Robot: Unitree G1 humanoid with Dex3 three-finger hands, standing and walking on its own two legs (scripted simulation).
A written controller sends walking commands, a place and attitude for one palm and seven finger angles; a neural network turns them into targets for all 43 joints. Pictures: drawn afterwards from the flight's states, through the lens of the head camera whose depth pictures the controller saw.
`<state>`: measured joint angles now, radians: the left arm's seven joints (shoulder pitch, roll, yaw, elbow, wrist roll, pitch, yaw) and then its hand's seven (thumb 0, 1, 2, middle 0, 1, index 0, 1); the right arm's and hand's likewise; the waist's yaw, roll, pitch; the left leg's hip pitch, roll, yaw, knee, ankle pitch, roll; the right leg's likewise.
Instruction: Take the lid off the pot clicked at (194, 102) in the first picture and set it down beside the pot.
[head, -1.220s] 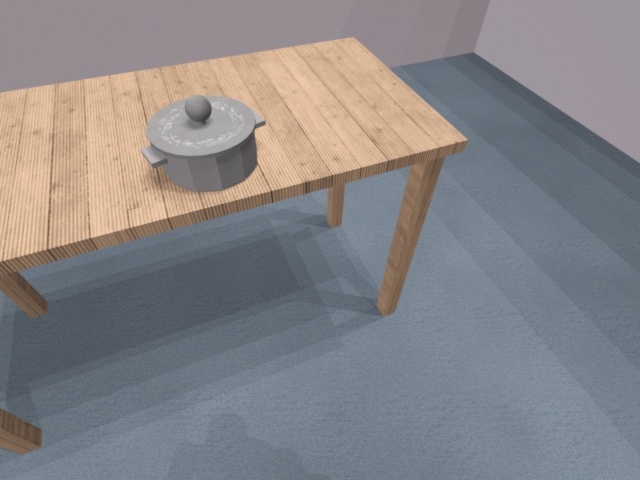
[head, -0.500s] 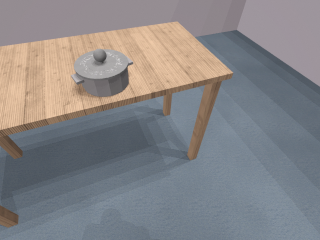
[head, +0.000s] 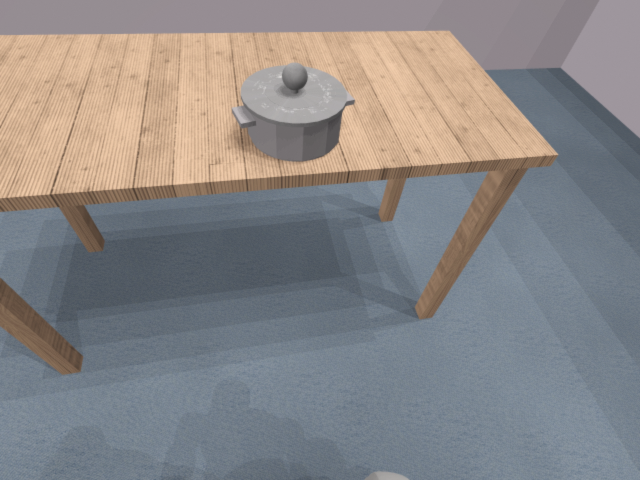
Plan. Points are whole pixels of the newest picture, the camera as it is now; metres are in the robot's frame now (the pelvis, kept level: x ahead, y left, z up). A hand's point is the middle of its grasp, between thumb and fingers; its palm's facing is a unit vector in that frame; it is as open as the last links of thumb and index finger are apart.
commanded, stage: turn to face it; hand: left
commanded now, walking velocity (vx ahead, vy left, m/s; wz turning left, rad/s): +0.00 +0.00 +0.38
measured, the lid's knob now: (294, 76) +0.72 +0.08 +0.12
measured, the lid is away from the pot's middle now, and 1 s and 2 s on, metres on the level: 0.00 0.00 0.00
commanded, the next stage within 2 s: take the last steps up to it in 0.32 s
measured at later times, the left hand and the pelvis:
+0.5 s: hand out of the picture +0.01 +0.14 -0.14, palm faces +0.23 -0.93 -0.28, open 7.4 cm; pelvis +0.00 -0.06 +0.01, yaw +12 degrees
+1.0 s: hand out of the picture +0.09 +0.14 -0.17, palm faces +0.22 -0.97 -0.14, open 7.4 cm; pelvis +0.13 -0.05 +0.01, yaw +10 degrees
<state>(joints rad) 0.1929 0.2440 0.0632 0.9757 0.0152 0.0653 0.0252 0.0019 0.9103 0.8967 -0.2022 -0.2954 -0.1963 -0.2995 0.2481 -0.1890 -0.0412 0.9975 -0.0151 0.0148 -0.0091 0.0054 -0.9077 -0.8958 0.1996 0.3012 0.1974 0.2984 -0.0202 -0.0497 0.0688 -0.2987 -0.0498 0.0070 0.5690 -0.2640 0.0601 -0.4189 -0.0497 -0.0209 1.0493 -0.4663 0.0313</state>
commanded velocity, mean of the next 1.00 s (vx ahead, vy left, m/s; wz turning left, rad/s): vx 0.16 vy -0.09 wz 0.06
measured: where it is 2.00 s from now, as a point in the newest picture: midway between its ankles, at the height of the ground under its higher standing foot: outside the picture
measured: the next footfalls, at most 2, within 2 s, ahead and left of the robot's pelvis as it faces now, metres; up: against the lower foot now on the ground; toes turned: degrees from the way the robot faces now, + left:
right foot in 0.34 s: +0.04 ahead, -0.15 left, +0.00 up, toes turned +9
left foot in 0.74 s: +0.03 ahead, +0.08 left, +0.00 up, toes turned +17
